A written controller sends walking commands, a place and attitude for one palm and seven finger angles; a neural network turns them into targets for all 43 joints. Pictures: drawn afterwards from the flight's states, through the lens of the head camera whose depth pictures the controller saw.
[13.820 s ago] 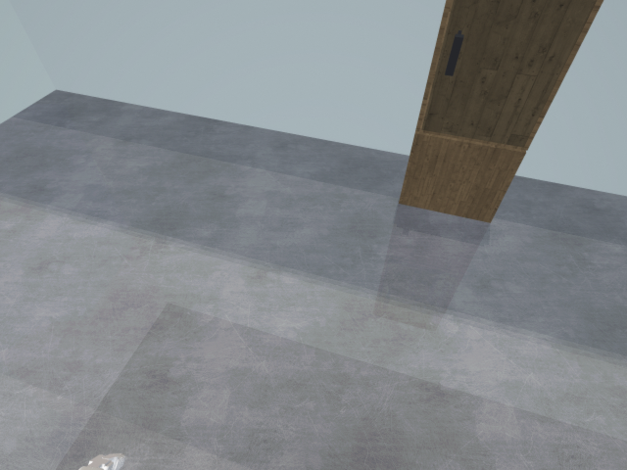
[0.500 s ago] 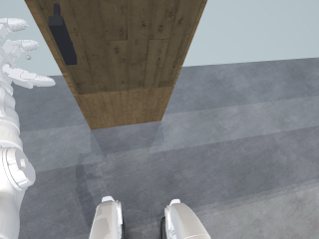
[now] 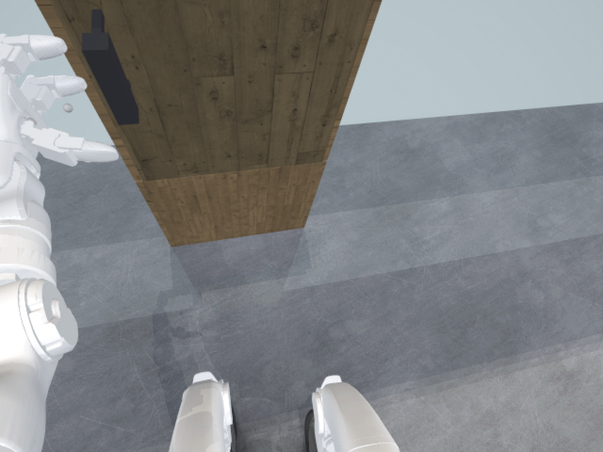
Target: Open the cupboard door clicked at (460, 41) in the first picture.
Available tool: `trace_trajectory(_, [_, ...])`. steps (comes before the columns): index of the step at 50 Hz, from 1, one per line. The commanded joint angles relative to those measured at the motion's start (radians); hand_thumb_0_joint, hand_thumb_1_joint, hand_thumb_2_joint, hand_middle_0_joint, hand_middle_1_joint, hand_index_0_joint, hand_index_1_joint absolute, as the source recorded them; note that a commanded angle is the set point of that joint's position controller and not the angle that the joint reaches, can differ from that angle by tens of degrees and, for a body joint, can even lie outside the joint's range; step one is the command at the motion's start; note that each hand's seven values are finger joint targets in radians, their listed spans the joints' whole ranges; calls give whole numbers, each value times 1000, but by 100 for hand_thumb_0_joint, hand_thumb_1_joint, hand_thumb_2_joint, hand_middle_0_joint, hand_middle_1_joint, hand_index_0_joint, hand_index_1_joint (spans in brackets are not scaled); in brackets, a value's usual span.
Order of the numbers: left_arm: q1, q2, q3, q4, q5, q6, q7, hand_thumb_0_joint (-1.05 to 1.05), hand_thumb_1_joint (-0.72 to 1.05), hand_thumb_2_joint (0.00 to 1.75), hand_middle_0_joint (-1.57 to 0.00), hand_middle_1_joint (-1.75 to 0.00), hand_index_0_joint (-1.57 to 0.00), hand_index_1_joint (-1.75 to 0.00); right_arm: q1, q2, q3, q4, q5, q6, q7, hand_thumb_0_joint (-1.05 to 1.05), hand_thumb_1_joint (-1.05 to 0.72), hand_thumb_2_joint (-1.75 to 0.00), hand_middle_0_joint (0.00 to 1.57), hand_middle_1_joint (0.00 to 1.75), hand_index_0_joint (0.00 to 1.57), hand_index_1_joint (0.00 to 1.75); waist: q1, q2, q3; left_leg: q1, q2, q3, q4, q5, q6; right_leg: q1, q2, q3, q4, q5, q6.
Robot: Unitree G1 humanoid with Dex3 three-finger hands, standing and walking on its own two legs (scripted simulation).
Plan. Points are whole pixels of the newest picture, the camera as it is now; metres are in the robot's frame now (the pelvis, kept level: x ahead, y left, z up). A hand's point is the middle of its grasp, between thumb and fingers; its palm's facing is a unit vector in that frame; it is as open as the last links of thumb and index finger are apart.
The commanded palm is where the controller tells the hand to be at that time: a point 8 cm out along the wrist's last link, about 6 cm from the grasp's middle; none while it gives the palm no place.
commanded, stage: slide the fingers in behind the handle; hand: left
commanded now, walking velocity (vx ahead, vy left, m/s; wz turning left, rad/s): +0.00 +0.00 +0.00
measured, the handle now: (113, 69) +0.58 +0.20 +0.07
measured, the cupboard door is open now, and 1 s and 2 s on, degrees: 0 0 0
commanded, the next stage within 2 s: close the thumb around the handle in 1.32 s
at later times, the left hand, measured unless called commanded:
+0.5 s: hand (90, 111) +0.52 +0.22 +0.07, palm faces +0.13 -0.99 +0.01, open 14.0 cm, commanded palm +0.50 +0.24 +0.07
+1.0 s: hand (130, 102) +0.53 +0.18 +0.07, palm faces +0.13 -0.99 +0.00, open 14.0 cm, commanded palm +0.50 +0.21 +0.07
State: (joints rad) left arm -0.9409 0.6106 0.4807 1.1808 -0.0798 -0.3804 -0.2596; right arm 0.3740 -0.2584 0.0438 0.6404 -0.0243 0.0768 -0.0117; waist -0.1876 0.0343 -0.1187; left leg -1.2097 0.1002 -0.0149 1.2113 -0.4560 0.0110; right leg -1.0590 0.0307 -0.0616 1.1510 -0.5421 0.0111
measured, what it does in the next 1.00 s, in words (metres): stands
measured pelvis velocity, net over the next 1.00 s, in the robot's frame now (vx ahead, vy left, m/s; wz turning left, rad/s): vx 0.00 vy -0.01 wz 0.01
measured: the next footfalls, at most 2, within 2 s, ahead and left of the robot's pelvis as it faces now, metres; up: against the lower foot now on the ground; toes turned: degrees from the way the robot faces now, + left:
none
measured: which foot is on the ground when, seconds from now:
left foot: down 0.00-1.00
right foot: down 0.00-1.00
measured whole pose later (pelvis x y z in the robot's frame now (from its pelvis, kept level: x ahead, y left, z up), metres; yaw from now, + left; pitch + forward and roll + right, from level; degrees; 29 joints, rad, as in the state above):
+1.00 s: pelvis +0.00 -0.01 +0.00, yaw +1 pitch +25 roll -4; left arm -0.96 0.45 0.40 1.19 -0.04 -0.43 -0.07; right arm 0.38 -0.24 0.03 0.65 -0.05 0.08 0.03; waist -0.19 0.05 -0.13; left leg -1.19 0.09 -0.01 1.20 -0.46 0.00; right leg -1.05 0.02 -0.05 1.16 -0.56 0.01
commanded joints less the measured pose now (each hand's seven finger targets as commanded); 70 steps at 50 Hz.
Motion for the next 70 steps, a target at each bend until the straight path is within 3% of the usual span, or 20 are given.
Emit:
trace_trajectory(1, [-408, 243, 10, -220, -5, -77, 25, 0, -50, 30, -30, -120, -30, -120, 179, -195, -73, -41, -3, -14, -7, 0, -90, -90, 20, 30, 20, 30, 2, 170, -521, 598, -35, -59, -107, 353, 17, 48, 41, 5, -150, 299, -26])
trace_trajectory(5, [-411, 269, 27, -222, 4, -83, 41, 0, -50, 30, -30, -120, -30, -120, 177, -193, -71, -44, -3, -13, -6, 0, -90, -90, 20, 30, 20, 30, 7, 169, -524, 565, -39, -45, -102, 349, 20, 77, 40, 14, -146, 320, -26])
trace_trajectory(13, [-394, 209, -10, -193, -5, -86, 42, 0, -50, 30, -30, -120, -30, -120, 170, -188, -73, -44, 0, -14, -1, 0, -90, -90, 20, 30, 20, 30, -7, 125, -478, 518, -45, -33, -101, 308, 24, 96, 41, 22, -160, 316, -21])
trace_trajectory(15, [-409, 220, 1, -225, -4, -98, 45, 0, -50, 30, -30, -120, -30, -120, 171, -187, -75, -44, -2, -16, -2, 0, -90, -90, 20, 30, 20, 30, 8, 162, -518, 558, -44, -38, -103, 335, 20, 94, 39, 18, -149, 326, -25])
trace_trajectory(19, [-409, 154, -35, -219, -12, -102, 51, 0, -50, 30, -30, -120, -30, -120, 173, -181, -77, -36, -3, -19, 2, 0, -90, -90, 20, 30, 20, 30, -9, 151, -500, 569, -45, -43, -100, 343, 20, 69, 41, 15, -149, 326, -26])
trace_trajectory(25, [-459, 154, -39, -230, 2, -107, 82, 0, -50, 30, -30, -120, -30, -120, 174, -184, -80, -27, -9, -20, 2, 0, -90, -90, 20, 30, 20, 30, -11, 160, -520, 590, -43, -53, -100, 343, 17, 51, 37, 13, -147, 310, -27])
trace_trajectory(26, [-466, 116, -65, -236, 2, -110, 86, 0, -50, 30, -30, -120, -30, -120, 170, -179, -81, -29, -10, -22, 5, 0, -90, -90, 20, 30, 20, 30, -15, 172, -519, 595, -45, -52, -99, 337, 16, 44, 38, 12, -150, 305, -27])
trace_trajectory(33, [-446, 128, -48, -188, 19, -103, 126, 0, -50, 30, -30, -120, -30, -120, 171, -183, -79, -36, -15, -18, 11, 0, -90, -90, 20, 30, 20, 30, -13, 146, -496, 559, -47, -50, -104, 306, 16, 48, 37, 10, -151, 281, -27])
trace_trajectory(35, [-463, 139, -34, -221, 21, -113, 136, 0, -50, 30, -30, -120, -30, -120, 176, -183, -80, -38, -19, -19, 14, 0, -90, -90, 20, 30, 20, 30, -6, 153, -542, 575, -48, -49, -97, 343, 17, 67, 36, 11, -140, 316, -27])
trace_trajectory(40, [-458, 89, -68, -222, 30, -119, 155, 0, -50, 30, -30, -120, -30, -120, 181, -176, -82, -38, -20, -13, 23, 0, -90, -90, 20, 30, 20, 30, -9, 154, -534, 590, -47, -51, -105, 357, 13, 65, 38, 6, -139, 327, -28])
trace_trajectory(41, [-460, 43, -97, -220, 28, -117, 158, 0, -50, 30, -30, -120, -30, -120, 179, -171, -85, -39, -19, -12, 26, 0, -90, -90, 20, 30, 20, 30, -19, 146, -529, 592, -49, -50, -103, 349, 13, 52, 38, 5, -145, 319, -26])
trace_trajectory(44, [-471, 88, -56, -204, 28, -118, 177, 0, -50, 30, -30, -120, -30, -120, 191, -178, -84, -31, -25, -11, 23, 0, -90, -90, 20, 30, 20, 30, -17, 123, -518, 568, -51, -51, -105, 339, 16, 71, 38, 8, -145, 319, -27])
trace_trajectory(47, [-483, 38, -97, -223, 39, -128, 190, 0, -50, 30, -30, -120, -30, -120, 185, -170, -86, -30, -26, -11, 29, 0, -90, -90, 20, 30, 20, 30, -20, 149, -526, 593, -50, -50, -106, 349, 11, 56, 35, 5, -145, 320, -27])
trace_trajectory(51, [-468, 106, -42, -204, 48, -133, 205, 0, -50, 30, -30, -120, -30, -120, 190, -175, -84, -35, -28, -6, 27, 0, -90, -90, 20, 30, 20, 30, -10, 121, -527, 548, -54, -41, -101, 342, 17, 93, 35, 15, -144, 337, -25])
trace_trajectory(53, [-459, 77, -65, -205, 50, -133, 202, 0, -50, 30, -30, -120, -30, -120, 187, -170, -83, -40, -28, -5, 30, 0, -90, -90, 20, 30, 20, 30, -12, 120, -528, 547, -57, -37, -102, 351, 17, 105, 35, 15, -143, 352, -24])
trace_trajectory(55, [-445, 109, -42, -211, 51, -141, 200, 0, -50, 30, -30, -120, -30, -120, 187, -173, -84, -40, -26, -3, 29, 0, -90, -90, 20, 30, 20, 30, -3, 130, -545, 556, -55, -37, -98, 368, 16, 107, 35, 16, -137, 365, -26])
trace_trajectory(58, [-462, 60, -79, -201, 40, -132, 193, 0, -50, 30, -30, -120, -30, -120, 186, -170, -85, -39, -23, -1, 29, 0, -90, -90, 20, 30, 20, 30, -23, 106, -509, 536, -56, -31, -101, 334, 20, 107, 36, 19, -152, 352, -21])
trace_trajectory(64, [-476, 79, -68, -175, 36, -127, 188, 0, -50, 30, -30, -120, -30, -120, 189, -174, -83, -30, -22, -4, 22, 0, -90, -90, 20, 30, 20, 30, -29, 94, -495, 505, -59, -32, -92, 312, 25, 101, 36, 25, -151, 340, -21])
trace_trajectory(67, [-491, 65, -85, -218, 42, -138, 187, 0, -50, 30, -30, -120, -30, -120, 184, -170, -87, -31, -23, -6, 23, 0, -90, -90, 20, 30, 20, 30, -18, 153, -548, 561, -57, -35, -91, 343, 17, 87, 33, 23, -144, 347, -25])
trace_trajectory(70, [-469, 62, -78, -216, 32, -140, 184, 0, -50, 30, -30, -120, -30, -120, 185, -172, -89, -28, -23, -5, 25, 0, -90, -90, 20, 30, 20, 30, -19, 139, -565, 572, -58, -33, -85, 381, 19, 102, 34, 22, -140, 386, -23])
